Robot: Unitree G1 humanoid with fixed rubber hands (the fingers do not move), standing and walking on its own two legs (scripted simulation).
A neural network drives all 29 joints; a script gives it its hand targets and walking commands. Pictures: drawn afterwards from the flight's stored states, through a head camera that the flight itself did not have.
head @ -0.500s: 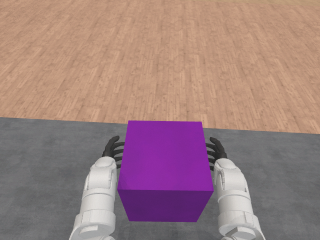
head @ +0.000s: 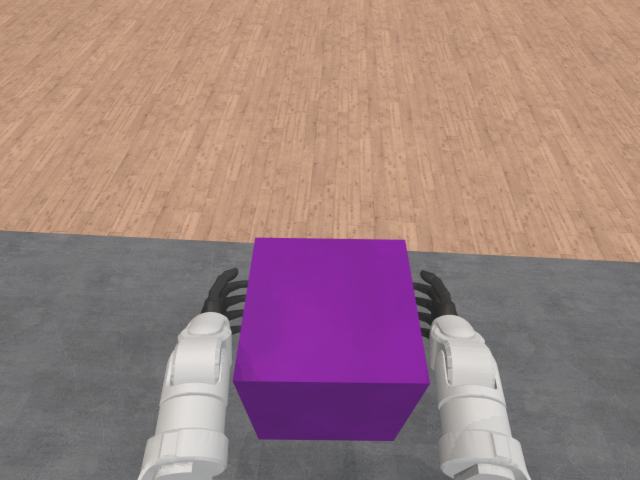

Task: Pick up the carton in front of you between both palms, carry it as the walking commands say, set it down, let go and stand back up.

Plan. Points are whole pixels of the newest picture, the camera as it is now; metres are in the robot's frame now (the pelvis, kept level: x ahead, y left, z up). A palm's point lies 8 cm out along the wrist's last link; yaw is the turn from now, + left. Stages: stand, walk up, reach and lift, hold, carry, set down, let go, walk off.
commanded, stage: reach and lift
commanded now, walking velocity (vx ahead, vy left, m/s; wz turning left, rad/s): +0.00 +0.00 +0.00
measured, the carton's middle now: (328, 344) +0.30 +0.00 -0.05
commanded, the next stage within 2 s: hold in 0.34 s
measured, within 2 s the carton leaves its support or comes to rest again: neither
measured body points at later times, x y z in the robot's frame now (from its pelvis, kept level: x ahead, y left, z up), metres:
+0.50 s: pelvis +0.00 +0.00 +0.00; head -0.04 +0.00 +0.45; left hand +0.30 +0.15 +0.04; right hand +0.30 -0.15 +0.04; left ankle +0.01 +0.13 -0.74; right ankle +0.01 -0.13 -0.74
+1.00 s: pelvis -0.01 +0.00 +0.00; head -0.05 +0.00 +0.45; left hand +0.29 +0.15 +0.04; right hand +0.29 -0.15 +0.04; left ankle +0.01 +0.13 -0.74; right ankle +0.01 -0.13 -0.74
